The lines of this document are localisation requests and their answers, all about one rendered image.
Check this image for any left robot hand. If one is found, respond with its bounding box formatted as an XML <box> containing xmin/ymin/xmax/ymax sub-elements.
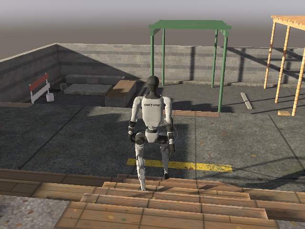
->
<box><xmin>128</xmin><ymin>133</ymin><xmax>136</xmax><ymax>143</ymax></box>

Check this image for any robot right upper arm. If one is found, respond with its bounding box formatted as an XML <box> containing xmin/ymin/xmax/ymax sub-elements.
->
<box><xmin>163</xmin><ymin>96</ymin><xmax>172</xmax><ymax>125</ymax></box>

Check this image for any robot left shin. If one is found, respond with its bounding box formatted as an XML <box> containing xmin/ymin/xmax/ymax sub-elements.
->
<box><xmin>136</xmin><ymin>160</ymin><xmax>146</xmax><ymax>191</ymax></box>

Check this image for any right robot forearm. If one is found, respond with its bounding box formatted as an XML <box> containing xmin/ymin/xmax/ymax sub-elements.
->
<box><xmin>166</xmin><ymin>117</ymin><xmax>174</xmax><ymax>144</ymax></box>

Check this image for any left robot forearm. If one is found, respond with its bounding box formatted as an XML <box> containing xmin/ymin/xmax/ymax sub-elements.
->
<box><xmin>128</xmin><ymin>116</ymin><xmax>136</xmax><ymax>135</ymax></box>

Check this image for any right robot hand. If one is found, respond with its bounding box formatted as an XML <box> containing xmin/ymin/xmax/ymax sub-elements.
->
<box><xmin>163</xmin><ymin>144</ymin><xmax>175</xmax><ymax>158</ymax></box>

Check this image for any robot right shin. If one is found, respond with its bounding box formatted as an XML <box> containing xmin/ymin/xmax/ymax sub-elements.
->
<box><xmin>162</xmin><ymin>149</ymin><xmax>169</xmax><ymax>174</ymax></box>

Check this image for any robot left upper arm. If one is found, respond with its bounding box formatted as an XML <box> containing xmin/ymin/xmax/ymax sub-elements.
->
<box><xmin>131</xmin><ymin>96</ymin><xmax>143</xmax><ymax>122</ymax></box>

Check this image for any robot shin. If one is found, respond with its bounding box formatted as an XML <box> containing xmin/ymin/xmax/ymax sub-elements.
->
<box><xmin>136</xmin><ymin>160</ymin><xmax>146</xmax><ymax>191</ymax></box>
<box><xmin>162</xmin><ymin>149</ymin><xmax>169</xmax><ymax>174</ymax></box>

